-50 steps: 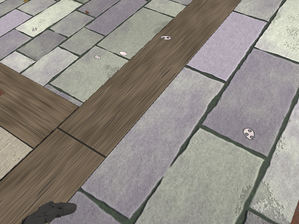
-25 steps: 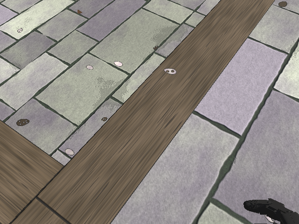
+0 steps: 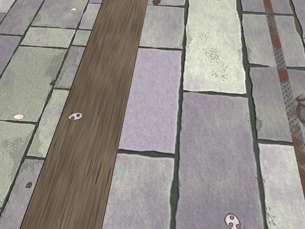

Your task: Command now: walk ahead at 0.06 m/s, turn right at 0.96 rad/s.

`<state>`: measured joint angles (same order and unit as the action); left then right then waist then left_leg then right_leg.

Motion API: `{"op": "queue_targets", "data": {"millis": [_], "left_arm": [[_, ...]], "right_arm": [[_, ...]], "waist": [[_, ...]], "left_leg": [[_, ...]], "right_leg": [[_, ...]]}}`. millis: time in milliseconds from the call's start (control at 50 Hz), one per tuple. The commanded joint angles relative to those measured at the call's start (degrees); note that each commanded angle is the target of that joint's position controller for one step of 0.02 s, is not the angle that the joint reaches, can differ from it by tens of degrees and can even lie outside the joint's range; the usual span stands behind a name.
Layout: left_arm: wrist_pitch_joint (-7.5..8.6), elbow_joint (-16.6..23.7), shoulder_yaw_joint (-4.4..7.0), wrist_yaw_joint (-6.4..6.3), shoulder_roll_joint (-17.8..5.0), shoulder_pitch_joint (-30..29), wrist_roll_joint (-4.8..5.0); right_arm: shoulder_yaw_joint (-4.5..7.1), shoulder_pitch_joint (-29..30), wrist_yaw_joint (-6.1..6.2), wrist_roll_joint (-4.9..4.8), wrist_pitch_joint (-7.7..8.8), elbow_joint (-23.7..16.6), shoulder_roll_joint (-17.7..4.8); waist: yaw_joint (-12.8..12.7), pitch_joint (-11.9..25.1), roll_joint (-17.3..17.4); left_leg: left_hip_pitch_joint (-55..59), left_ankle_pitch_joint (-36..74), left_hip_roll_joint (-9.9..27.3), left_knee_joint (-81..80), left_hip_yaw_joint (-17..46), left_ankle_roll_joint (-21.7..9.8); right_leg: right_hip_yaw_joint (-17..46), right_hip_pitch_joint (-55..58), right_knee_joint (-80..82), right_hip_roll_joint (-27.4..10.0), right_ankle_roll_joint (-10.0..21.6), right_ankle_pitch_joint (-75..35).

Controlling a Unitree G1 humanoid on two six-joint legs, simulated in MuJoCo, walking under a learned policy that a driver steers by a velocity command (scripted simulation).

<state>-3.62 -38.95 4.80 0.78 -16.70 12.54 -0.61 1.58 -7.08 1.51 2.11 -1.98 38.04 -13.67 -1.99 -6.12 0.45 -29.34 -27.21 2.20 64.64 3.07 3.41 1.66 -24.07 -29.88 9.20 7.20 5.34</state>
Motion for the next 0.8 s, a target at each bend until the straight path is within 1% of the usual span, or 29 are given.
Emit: {"op": "queue_targets", "data": {"millis": [20, 60, 100, 160, 200, 240, 260, 280, 300, 320, 340, 360, 380, 400, 420, 460, 500, 540, 580, 620, 640, 660, 680, 700, 720, 740, 760, 780, 800], "left_arm": [[0.91, 3.89, 3.03, 0.05, -9.77, -0.16, -0.39], [0.60, 3.82, 3.48, 0.19, -10.49, 0.35, -0.49], [0.26, 3.92, 3.69, 0.38, -10.60, 0.40, -0.56], [-0.01, 3.94, 3.91, 0.72, -10.69, 0.17, -0.76], [-0.05, 4.02, 3.96, 0.96, -10.65, -0.69, -0.71], [0.15, 4.21, 3.77, 1.04, -10.07, -2.57, -0.12], [0.48, 4.32, 3.40, 0.85, -9.09, -3.01, 0.48], [0.77, 5.03, 2.63, 0.48, -6.12, -1.08, 1.35], [1.07, 4.97, 2.99, 0.03, -6.64, 0.23, 0.44], [1.13, 3.70, 4.13, 0.01, -11.99, -0.82, -1.74], [0.87, 3.12, 4.08, 0.62, -10.98, 0.72, -1.70], [0.24, 2.41, 3.66, 1.29, -9.77, 2.84, -1.68], [-0.34, 1.92, 3.32, 2.05, -9.05, 4.38, -1.26], [-0.70, 1.78, 3.04, 2.51, -8.99, 4.72, -0.60], [-0.89, 2.45, 2.73, 2.69, -8.88, 2.90, -0.18], [-1.04, 3.99, 2.07, 2.93, -8.16, -1.40, 0.02], [-1.21, 5.12, 1.51, 3.25, -7.23, -3.83, 0.01], [-1.38, 6.02, 1.05, 3.56, -6.39, -5.16, 0.31], [-1.47, 6.88, 0.69, 3.74, -5.71, -6.09, 0.76], [-1.34, 7.08, 0.50, 3.33, -5.50, -6.01, 0.94], [-1.28, 7.01, 0.49, 3.07, -5.49, -5.63, 0.85], [-1.14, 6.66, 0.49, 2.77, -5.37, -4.53, 0.58], [-0.76, 5.69, 0.44, 2.29, -5.06, -1.96, -0.08], [-0.03, 4.64, 0.74, 1.50, -6.82, 0.54, -1.11], [0.92, 4.81, 1.56, 0.74, -12.45, 2.26, -1.63], [1.51, 5.66, 2.49, 0.38, -16.68, 2.86, -0.04], [1.62, 4.88, 1.51, -0.01, -12.71, 4.68, 0.68], [1.20, 4.97, 1.51, -0.58, -12.52, 2.09, 0.30], [0.84, 4.92, 0.33, -0.89, -8.97, -3.08, -0.08]], "right_arm": [[1.97, -4.76, 0.32, -0.46, -0.60, -1.96, -6.36], [1.75, -2.62, 0.27, -0.73, -0.52, -2.56, -5.99], [1.78, -0.82, 0.26, -0.78, -0.39, -2.93, -6.35], [1.81, 0.50, 0.28, -1.24, 0.14, -2.99, -6.76], [1.86, -0.43, 0.50, -1.65, 0.64, -2.57, -7.08], [2.13, -4.02, 1.26, -1.80, 1.19, -1.54, -7.73], [2.57, -6.47, 1.97, -1.57, 1.57, -0.93, -9.10], [3.80, -6.10, 2.55, -0.95, 1.65, -1.82, -14.75], [4.40, -0.06, 2.09, 0.12, 1.55, -3.71, -18.42], [3.25, 1.79, 1.82, 0.06, 1.18, -4.04, -13.13], [2.23, 3.68, 1.64, -0.23, 1.04, -4.47, -9.82], [1.82, 5.41, 1.35, -0.35, 1.03, -4.85, -8.67], [1.66, 5.99, 1.32, -0.42, 1.04, -5.30, -8.56], [1.55, 5.44, 1.29, -0.31, 1.01, -5.80, -8.33], [1.61, 3.48, 1.20, -0.29, 1.11, -5.54, -8.53], [2.24, -1.48, 1.13, -0.26, 1.26, -4.38, -9.82], [3.03, -4.88, 0.90, -0.27, 1.35, -3.32, -11.24], [3.59, -5.61, 0.34, -0.15, 1.40, -2.94, -12.03], [4.01, -4.91, -0.48, -0.14, 1.43, -2.97, -12.53], [4.32, -5.64, -1.19, -0.38, 1.57, -2.32, -13.07], [4.44, -6.01, -1.47, -0.66, 1.59, -1.99, -13.36], [4.50, -5.92, -1.67, -1.14, 1.52, -1.77, -13.54], [4.46, -5.10, -1.79, -1.98, 1.26, -1.60, -13.42], [4.33, -6.87, -2.01, -2.49, 1.01, -0.82, -12.57], [3.20, -10.00, -2.40, -1.57, 0.41, -2.08, -7.90], [2.39, -7.60, -1.61, -0.21, -0.78, -4.03, -6.27], [2.81, -7.67, -1.36, -0.47, -1.26, -2.52, -7.98], [2.04, -5.49, -1.03, -1.57, -1.18, -3.62, -7.14], [2.80, -4.31, -1.03, -1.82, -0.89, -2.37, -9.60]], "waist": [[1.96, 11.76, -0.86], [0.96, 11.80, -2.23], [0.19, 11.00, -3.86], [-0.55, 10.04, -6.05], [-0.21, 9.76, -7.82], [1.86, 9.38, -9.34], [3.46, 9.18, -7.86], [2.44, 10.89, 2.41], [1.23, 8.63, 13.84], [0.53, 6.91, 4.98], [-1.17, 6.99, 3.75], [-2.34, 7.21, 3.81], [-2.34, 7.49, 5.64], [-1.69, 7.35, 6.29], [-0.39, 6.80, 6.17], [2.66, 6.09, 6.63], [4.37, 6.71, 7.85], [4.74, 7.62, 9.25], [4.49, 8.37, 10.57], [4.53, 9.52, 12.10], [4.37, 9.94, 12.78], [3.53, 10.18, 12.74], [1.31, 10.43, 10.96], [-0.20, 11.02, 5.29], [1.07, 12.38, -11.31], [-0.10, 11.06, -15.77], [-0.95, 13.15, -8.30], [-2.05, 13.94, -14.70], [0.39, 8.89, -10.61]], "left_leg": [[1.27, 2.69, -1.35, -6.85, 1.57, -0.20], [0.95, 4.60, -2.49, -10.59, 2.49, -0.49], [1.12, 6.11, -3.59, -13.92, 3.13, -0.93], [4.03, 6.63, -5.64, -19.88, 3.45, -1.84], [8.39, 6.13, -7.17, -25.51, 3.36, -2.82], [17.16, 7.91, -8.01, -36.06, 3.09, -4.14], [23.47, 10.07, -5.39, -45.03, 4.20, -5.00], [28.47, 0.53, 7.26, -52.68, 16.49, -8.58], [24.36, -1.02, 20.10, -57.14, 30.53, -14.47], [18.25, 7.54, 19.10, -55.24, 23.52, -15.83], [15.27, 15.22, 15.25, -52.25, 16.62, -14.75], [15.57, 20.62, 12.04, -50.52, 10.63, -13.45], [16.57, 24.16, 10.40, -49.33, 6.66, -13.11], [17.60, 27.04, 9.68, -48.55, 3.71, -13.14], [19.70, 28.23, 9.69, -48.13, 2.10, -13.18], [25.47, 31.07, 11.15, -47.30, 0.96, -13.66], [29.42, 35.61, 13.23, -46.09, -0.14, -14.21], [29.84, 38.93, 14.43, -44.73, -2.83, -14.09], [27.37, 40.36, 14.77, -43.27, -6.53, -13.06], [25.30, 42.66, 14.56, -40.94, -7.98, -12.29], [25.23, 43.18, 14.90, -39.60, -7.96, -12.00], [24.63, 43.11, 15.02, -37.58, -8.21, -11.32], [22.21, 41.11, 14.31, -33.85, -9.81, -9.41], [16.15, 34.36, 13.03, -28.04, -12.23, -5.86], [1.21, 2.02, 7.33, -13.87, -15.43, -1.92], [-5.64, -10.43, 1.33, -5.97, -10.25, -0.16], [-5.74, -8.50, 2.70, -0.38, -6.10, -0.16], [-4.52, -5.91, 1.80, -0.24, -5.03, -0.29], [-3.39, 0.00, 3.21, -2.88, -3.37, -0.28]], "right_leg": [[23.50, 8.86, 12.11, -14.74, 6.58, -5.01], [26.26, 9.22, 12.92, -14.25, 5.91, 2.70], [28.99, 8.90, 13.89, -13.61, 4.95, 10.32], [31.90, 8.30, 14.06, -12.29, 3.31, 14.58], [33.56, 7.20, 13.65, -11.40, 2.03, 13.84], [34.35, 2.97, 13.20, -9.44, -1.06, 15.12], [32.51, -0.86, 11.59, -6.44, -4.16, 20.69], [24.44, -6.80, 1.56, -0.64, -8.00, 28.92], [8.36, -12.74, -18.08, 5.94, -9.56, 26.97], [7.04, -10.75, -27.56, -1.27, -10.25, 21.94], [6.18, -7.26, -32.12, -1.75, -9.72, 19.04], [5.48, -6.92, -37.32, -2.30, -9.49, 16.60], [4.17, -7.76, -41.72, -2.64, -9.49, 15.37], [2.64, -8.66, -43.02, -3.62, -9.89, 14.90], [1.64, -10.06, -41.13, -4.70, -10.30, 14.48], [0.08, -12.69, -35.81, -6.75, -11.32, 15.03], [-1.14, -12.50, -31.05, -8.37, -11.90, 17.11], [-2.47, -9.20, -25.93, -9.56, -11.56, 18.99], [-4.57, -3.25, -20.09, -9.87, -10.46, 20.34], [-6.48, 2.49, -14.34, -8.09, -9.18, 21.18], [-6.88, 4.14, -11.28, -7.40, -8.50, 20.96], [-7.00, 6.43, -6.69, -6.79, -7.66, 19.36], [-6.90, 11.31, 1.93, -6.19, -6.66, 13.32], [-2.67, 19.16, 10.78, -7.90, -5.61, 4.52], [17.57, 29.38, 13.26, -24.04, -2.54, -10.14], [24.37, 24.61, 8.19, -33.07, 6.18, -36.00], [16.58, 28.78, 3.85, -30.34, 8.39, -49.51], [16.13, 23.60, 7.70, -29.05, 9.82, -33.37], [12.17, 20.10, 10.39, -23.29, 6.35, -22.43]]}}
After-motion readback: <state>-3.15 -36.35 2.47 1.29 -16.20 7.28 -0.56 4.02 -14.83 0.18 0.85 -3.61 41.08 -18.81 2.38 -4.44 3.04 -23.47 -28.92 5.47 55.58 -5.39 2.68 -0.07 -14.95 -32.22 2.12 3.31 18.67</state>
